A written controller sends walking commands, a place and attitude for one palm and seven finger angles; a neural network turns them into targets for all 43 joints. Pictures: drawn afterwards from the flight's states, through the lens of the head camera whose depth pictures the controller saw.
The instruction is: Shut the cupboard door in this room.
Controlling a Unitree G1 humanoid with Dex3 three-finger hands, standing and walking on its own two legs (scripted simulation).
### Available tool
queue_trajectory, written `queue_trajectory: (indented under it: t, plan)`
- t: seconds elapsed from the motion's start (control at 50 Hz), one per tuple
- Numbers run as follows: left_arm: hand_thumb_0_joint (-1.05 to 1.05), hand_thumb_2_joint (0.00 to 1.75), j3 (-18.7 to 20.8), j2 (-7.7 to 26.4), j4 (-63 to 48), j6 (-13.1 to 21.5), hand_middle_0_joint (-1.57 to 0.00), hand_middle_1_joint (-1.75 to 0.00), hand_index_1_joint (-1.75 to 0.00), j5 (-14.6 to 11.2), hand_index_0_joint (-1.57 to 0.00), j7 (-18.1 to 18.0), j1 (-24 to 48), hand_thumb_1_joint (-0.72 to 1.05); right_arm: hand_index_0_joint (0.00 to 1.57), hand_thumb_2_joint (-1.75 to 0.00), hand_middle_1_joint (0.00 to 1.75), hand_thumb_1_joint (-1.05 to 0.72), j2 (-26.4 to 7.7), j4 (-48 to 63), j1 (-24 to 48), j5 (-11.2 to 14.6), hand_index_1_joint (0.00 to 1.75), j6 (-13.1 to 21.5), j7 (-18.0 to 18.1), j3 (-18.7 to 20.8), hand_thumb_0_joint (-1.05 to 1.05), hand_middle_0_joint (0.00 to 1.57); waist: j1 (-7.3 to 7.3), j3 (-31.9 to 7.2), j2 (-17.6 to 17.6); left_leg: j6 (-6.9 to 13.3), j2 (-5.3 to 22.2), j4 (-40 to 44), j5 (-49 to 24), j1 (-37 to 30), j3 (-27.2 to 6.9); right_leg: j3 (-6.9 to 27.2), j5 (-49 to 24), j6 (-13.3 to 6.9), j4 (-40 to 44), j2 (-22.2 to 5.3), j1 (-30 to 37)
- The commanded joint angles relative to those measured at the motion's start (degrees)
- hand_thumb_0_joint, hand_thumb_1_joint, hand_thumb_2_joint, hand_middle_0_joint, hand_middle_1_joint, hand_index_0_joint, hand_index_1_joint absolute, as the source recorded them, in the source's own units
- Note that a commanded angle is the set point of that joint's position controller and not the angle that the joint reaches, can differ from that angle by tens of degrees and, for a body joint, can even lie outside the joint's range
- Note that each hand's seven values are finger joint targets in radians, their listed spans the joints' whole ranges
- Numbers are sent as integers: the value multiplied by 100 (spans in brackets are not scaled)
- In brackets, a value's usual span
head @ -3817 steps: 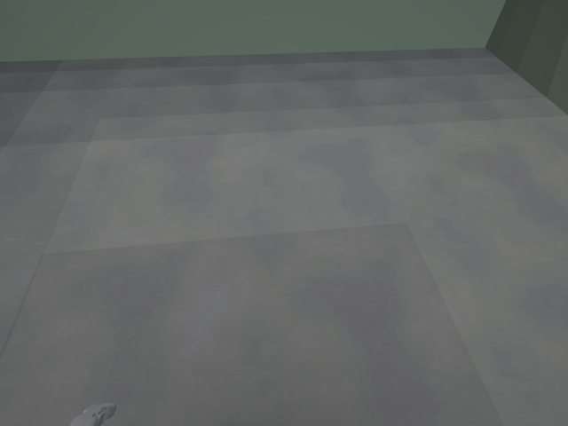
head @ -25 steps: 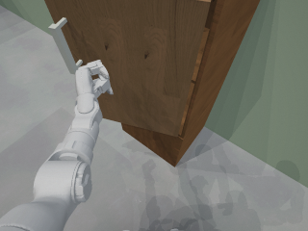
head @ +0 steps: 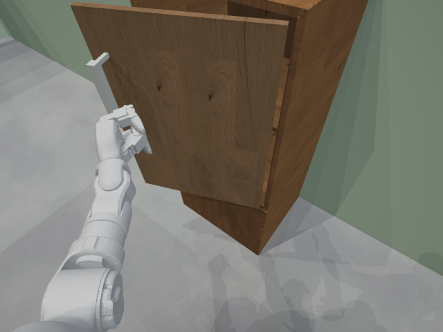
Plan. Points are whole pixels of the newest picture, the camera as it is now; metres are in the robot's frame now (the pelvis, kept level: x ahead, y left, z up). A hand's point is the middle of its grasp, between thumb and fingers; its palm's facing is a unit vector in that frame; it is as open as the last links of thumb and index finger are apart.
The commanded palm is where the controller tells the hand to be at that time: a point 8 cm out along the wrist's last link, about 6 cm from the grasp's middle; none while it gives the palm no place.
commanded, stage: draw the hand back to the body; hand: left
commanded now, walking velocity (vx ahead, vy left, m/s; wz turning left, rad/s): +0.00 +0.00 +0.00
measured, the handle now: (111, 90) +0.63 +0.24 +0.11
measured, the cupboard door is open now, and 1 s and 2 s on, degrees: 22 22 22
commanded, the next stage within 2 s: step back with the hand held close in 1.38 s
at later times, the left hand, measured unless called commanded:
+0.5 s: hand (70, 204) +0.29 +0.21 +0.14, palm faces +0.18 -0.96 -0.20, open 3.1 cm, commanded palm +0.25 +0.26 +0.17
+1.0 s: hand out of the picture +0.19 +0.30 +0.18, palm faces +0.45 -0.79 -0.42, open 6.1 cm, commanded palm +0.14 +0.34 +0.20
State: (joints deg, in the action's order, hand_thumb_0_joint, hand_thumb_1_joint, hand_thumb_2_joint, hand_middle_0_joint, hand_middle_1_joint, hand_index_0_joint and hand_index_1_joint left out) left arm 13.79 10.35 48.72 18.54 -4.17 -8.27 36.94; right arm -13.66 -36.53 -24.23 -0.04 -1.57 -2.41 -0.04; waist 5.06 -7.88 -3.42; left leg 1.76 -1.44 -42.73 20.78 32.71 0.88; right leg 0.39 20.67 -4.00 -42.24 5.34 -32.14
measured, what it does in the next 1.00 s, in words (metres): stands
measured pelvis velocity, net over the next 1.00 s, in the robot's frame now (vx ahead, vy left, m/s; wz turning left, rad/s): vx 0.01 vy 0.03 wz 0.05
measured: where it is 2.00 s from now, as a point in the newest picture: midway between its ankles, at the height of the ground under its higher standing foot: outside the picture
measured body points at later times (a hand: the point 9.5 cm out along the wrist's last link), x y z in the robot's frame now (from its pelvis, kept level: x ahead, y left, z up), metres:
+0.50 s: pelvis +0.00 +0.02 +0.02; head -0.02 +0.01 +0.47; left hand +0.28 +0.26 +0.16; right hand +0.20 -0.19 -0.04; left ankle +0.00 +0.10 -0.71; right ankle +0.00 -0.07 -0.71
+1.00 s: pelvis +0.01 +0.03 +0.03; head -0.01 +0.01 +0.48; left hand +0.16 +0.34 +0.21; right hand +0.20 -0.18 -0.06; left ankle +0.00 +0.10 -0.71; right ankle +0.00 -0.07 -0.71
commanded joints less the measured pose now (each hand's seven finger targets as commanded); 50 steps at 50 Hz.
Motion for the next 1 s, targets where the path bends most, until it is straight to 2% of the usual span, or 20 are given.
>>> queue_trajectory:
  t: [0.0,0.02,0.06,0.1,0.18,0.24,0.26,0.28,0.3,0.32,0.34,0.38,0.5,0.56,0.64,0.7,0.76,0.84,0.86,0.98]
  plan:
    - [0,90,-22,870,-2104,-314,-130,-150,-150,-371,-130,232,1562,90,20,-90,30,-90,-787,953,464,189,30,210,172,262,0,20,-238,-1430,845,136,-44,588,-1195,-818,38,241,-2528,535,984,-395,1710]
    - [0,90,-97,811,-2498,-381,-130,-150,-150,-440,-130,240,1660,90,20,-90,30,-90,-762,988,591,219,30,236,216,248,0,20,-222,-1340,755,156,-36,627,-1121,-970,31,256,-2290,533,1096,-390,1628]
    - [0,90,-176,882,-3364,-336,-130,-150,-150,-427,-130,213,1803,90,20,-90,30,-90,-695,993,773,214,30,345,305,227,0,20,-291,-1491,101,167,-32,683,-1250,-1413,9,191,-2046,402,1082,-333,1601]
    - [0,90,-274,906,-3893,-231,-130,-150,-150,-365,-130,189,1659,90,20,-90,30,-90,-650,977,920,196,30,456,369,195,0,20,-297,-1487,-43,166,3,736,-1294,-1659,-57,125,-1858,331,1061,-298,1517]
    - [0,90,-455,747,-3939,-442,-130,-150,-150,-389,-130,329,643,90,20,-90,30,-90,-650,953,1189,233,30,605,433,136,0,20,-365,-1078,83,126,27,931,-1116,-1734,-148,24,-1481,295,1151,-309,1407]
    - [0,90,-426,656,-3560,-1088,-122,-141,-141,-566,-122,548,-262,90,20,-90,30,-90,-678,1015,1416,339,30,564,501,92,0,20,-506,-561,500,99,33,1163,-788,-1621,-199,-2,-1038,301,1400,-346,1443]
    - [0,90,-404,683,-3702,-1303,-119,-138,-138,-649,-119,616,-354,90,20,-90,30,-90,-669,1081,1577,391,30,557,519,49,0,20,-547,-414,449,92,27,1230,-672,-1595,-178,35,-892,310,1492,-389,1436]
    - [0,90,-436,658,-3952,-1476,-116,-135,-135,-696,-116,668,-368,90,20,-90,30,-90,-665,1130,1661,412,30,543,547,31,0,20,-556,-462,578,95,20,1281,-704,-1673,-199,20,-896,303,1530,-398,1542]
    - [0,90,-727,1158,-4770,-1086,-113,-132,-132,-177,-113,599,-491,90,20,-90,30,-90,-545,1209,1674,352,30,479,553,16,0,20,-390,-304,527,86,18,1457,-822,-1836,-239,224,-1127,366,1686,-524,1652]
    - [0,90,-465,1243,-4609,-1012,-111,-129,-129,-175,-111,548,-1085,90,20,-90,30,-90,-552,1201,1726,334,30,419,566,18,0,20,-477,-331,705,79,45,1499,-900,-1829,-260,198,-1283,378,1690,-531,1875]
    - [0,90,-518,1231,-4828,-1025,-108,-126,-126,-202,-108,567,-1378,90,20,-90,30,-90,-560,1262,1807,342,30,377,575,-15,0,20,-539,-358,576,91,41,1539,-1019,-1882,-258,191,-1414,372,1692,-550,2001]
    - [0,90,-498,1338,-5580,-998,-102,-120,-120,-145,-102,547,-1470,90,20,-90,30,-90,-499,1331,1921,317,30,345,582,-58,0,20,-548,-474,262,57,85,1692,-1291,-2244,-300,85,-1519,294,1723,-518,2138]
    - [0,90,-416,1444,-6669,-1038,-86,-102,-102,-13,-86,435,-2048,90,20,-90,30,-90,-465,1293,2020,242,30,403,606,-141,0,20,-517,-136,-457,-58,185,2034,-1578,-2817,-486,-54,-1422,195,2025,-428,2095]
    - [0,90,-339,1439,-6951,-1056,-78,-93,-93,-4,-78,399,-2672,90,20,-90,30,-90,-471,1277,2031,211,30,440,612,-145,0,20,-558,-186,-208,-62,199,2137,-1809,-2920,-515,-88,-1539,190,2103,-430,2325]
    - [0,90,-121,1462,-6914,-1118,-67,-81,-81,-11,-67,381,-3647,90,20,-90,30,-90,-505,1214,2053,172,30,438,613,-122,0,20,-631,106,157,-105,236,2275,-1814,-2843,-551,-146,-1487,204,2212,-413,2401]
    - [0,90,195,1616,-7248,-1086,-58,-72,-72,-26,-58,375,-4053,90,20,-90,30,-90,-488,1225,2097,160,30,422,596,-103,0,20,-693,33,191,-146,242,2290,-2030,-2821,-539,-172,-1625,203,2200,-443,2594]
    - [0,90,661,1930,-7615,-1049,-50,-63,-63,-38,-50,350,-4589,90,20,-90,30,-90,-469,1230,2108,141,30,442,582,-66,0,20,-789,-194,-43,-174,216,2197,-2472,-2811,-479,-156,-1941,198,2157,-493,2867]
    - [0,90,1087,2179,-7898,-1039,-39,-51,-51,-52,-39,314,-5340,90,20,-90,30,-90,-481,1189,2119,129,30,513,563,-25,0,20,-845,-65,-137,-191,233,2124,-2706,-2726,-441,-152,-2075,221,2201,-496,2854]
    - [0,90,1002,2045,-8096,-1021,-36,-48,-48,-61,-36,316,-5375,90,20,-90,30,-90,-436,1204,2121,148,30,528,552,-25,0,20,-809,-42,-241,-212,245,2140,-2675,-2738,-444,-163,-2000,226,2185,-515,2825]
    - [0,90,1533,2294,-8219,-982,-20,-30,-30,-94,-20,212,-6132,90,20,-90,30,-90,-469,1161,2082,165,30,660,595,45,0,20,-848,323,-164,-176,246,2191,-2117,-2494,-423,-157,-1611,240,2268,-503,2640]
